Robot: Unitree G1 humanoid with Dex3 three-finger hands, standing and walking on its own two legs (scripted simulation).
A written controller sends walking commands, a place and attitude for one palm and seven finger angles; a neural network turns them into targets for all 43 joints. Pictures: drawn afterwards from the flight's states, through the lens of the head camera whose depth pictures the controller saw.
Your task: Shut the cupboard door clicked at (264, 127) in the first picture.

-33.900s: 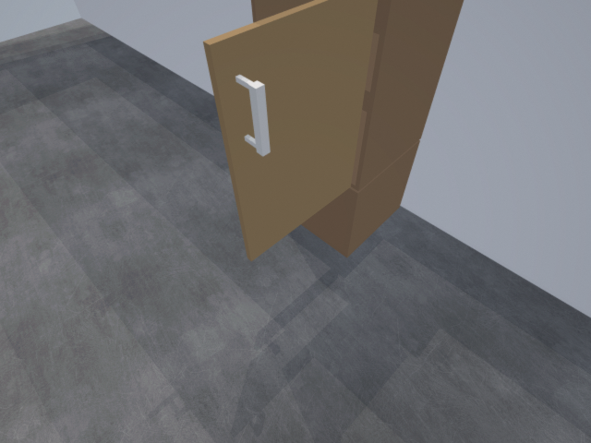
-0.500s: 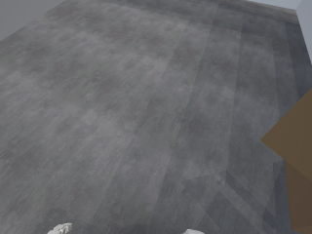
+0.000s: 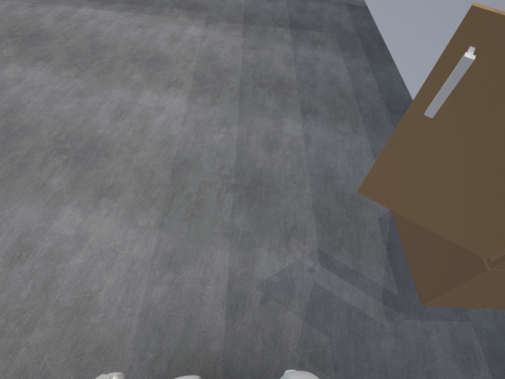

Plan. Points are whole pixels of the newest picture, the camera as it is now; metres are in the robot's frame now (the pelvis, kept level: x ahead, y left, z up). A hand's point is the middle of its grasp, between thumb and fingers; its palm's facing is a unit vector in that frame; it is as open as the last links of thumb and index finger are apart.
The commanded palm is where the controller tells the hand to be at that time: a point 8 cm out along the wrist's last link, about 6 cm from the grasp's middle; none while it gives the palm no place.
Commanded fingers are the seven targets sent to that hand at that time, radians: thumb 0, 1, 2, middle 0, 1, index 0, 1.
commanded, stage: turn to face it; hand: left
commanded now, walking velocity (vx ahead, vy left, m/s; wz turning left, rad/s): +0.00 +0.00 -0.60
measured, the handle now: (449, 83) +0.67 -0.38 +0.12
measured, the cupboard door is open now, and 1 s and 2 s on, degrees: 58 58 58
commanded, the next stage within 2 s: take the last steps up to it in 0.76 s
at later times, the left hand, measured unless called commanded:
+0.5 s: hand (170, 360) +0.16 +0.14 -0.14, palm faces -0.28 -0.92 -0.28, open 7.4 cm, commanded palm none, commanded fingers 0.00 0.90 0.90 -0.20 -0.30 -0.20 -0.30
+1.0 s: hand (172, 347) +0.19 +0.14 -0.15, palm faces -0.42 -0.89 -0.21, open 7.4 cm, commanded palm none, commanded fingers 0.00 0.90 0.90 -0.20 -0.30 -0.20 -0.30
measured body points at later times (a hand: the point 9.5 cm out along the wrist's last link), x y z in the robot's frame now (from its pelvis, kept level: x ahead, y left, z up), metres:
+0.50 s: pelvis +0.01 -0.02 +0.01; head +0.04 -0.06 +0.45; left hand +0.18 +0.19 -0.12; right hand -0.02 -0.29 -0.15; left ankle +0.02 +0.11 -0.66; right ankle -0.03 -0.12 -0.73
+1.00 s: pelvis +0.04 -0.01 +0.01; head +0.06 -0.02 +0.46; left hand +0.21 +0.19 -0.14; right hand -0.03 -0.24 -0.14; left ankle +0.09 +0.10 -0.73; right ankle -0.04 -0.11 -0.69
